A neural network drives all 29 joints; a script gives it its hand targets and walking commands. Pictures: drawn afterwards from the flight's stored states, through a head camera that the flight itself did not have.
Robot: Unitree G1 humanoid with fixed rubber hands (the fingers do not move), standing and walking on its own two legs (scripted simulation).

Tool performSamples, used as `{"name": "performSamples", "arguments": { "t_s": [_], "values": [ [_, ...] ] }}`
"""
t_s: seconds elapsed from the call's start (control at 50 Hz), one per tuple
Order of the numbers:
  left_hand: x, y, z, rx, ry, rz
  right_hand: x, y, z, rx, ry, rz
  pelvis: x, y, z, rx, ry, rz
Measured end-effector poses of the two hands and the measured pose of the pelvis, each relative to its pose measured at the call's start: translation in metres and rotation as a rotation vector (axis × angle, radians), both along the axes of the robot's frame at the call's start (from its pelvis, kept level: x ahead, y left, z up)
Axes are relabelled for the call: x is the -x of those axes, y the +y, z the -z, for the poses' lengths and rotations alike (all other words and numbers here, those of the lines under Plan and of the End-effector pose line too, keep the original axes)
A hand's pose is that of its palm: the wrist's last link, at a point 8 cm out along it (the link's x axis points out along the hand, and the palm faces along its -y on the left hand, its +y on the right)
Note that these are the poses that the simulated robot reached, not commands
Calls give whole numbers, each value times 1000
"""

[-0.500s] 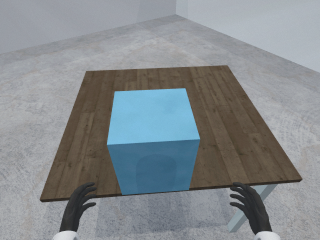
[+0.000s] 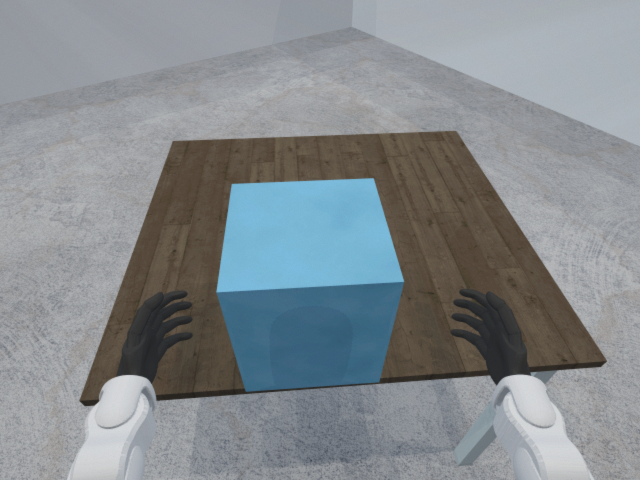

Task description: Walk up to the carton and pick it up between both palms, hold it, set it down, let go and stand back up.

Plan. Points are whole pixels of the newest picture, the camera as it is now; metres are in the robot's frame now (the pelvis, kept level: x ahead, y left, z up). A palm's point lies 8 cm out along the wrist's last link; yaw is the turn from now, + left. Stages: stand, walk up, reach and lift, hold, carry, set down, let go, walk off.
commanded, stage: reach and lift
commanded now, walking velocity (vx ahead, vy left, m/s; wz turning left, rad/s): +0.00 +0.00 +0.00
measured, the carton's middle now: (308, 287) +0.39 +0.06 +0.01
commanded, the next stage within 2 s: none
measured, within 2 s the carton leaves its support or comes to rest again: neither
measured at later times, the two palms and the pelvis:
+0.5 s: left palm (144, 290) +0.30 +0.25 +0.11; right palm (502, 287) +0.32 -0.18 +0.11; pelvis -0.01 -0.01 +0.00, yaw +0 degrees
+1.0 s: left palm (145, 210) +0.37 +0.25 +0.17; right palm (502, 214) +0.39 -0.18 +0.17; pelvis -0.02 +0.00 +0.00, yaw +0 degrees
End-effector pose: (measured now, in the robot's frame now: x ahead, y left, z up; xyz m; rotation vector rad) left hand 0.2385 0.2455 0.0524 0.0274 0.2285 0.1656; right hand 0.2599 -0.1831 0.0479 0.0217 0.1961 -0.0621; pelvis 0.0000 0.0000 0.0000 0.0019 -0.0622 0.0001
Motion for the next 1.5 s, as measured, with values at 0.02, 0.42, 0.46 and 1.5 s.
{"name": "performSamples", "arguments": {
  "t_s": [0.02,0.42,0.46,1.5],
  "values": [
    [-2,0,-3,2,3,-2,-2,0,-2,-1,2,1,0,0,0,0,0,1],
    [-48,0,-49,33,-2,-31,-53,1,-50,8,-27,-20,12,-6,-1,2,43,2],
    [-54,0,-54,36,-1,-31,-58,2,-54,7,-24,-22,13,-6,-1,2,47,2],
    [-165,0,-143,-2,21,9,-166,10,-142,32,63,-22,18,-3,1,18,142,-13]
  ]
}}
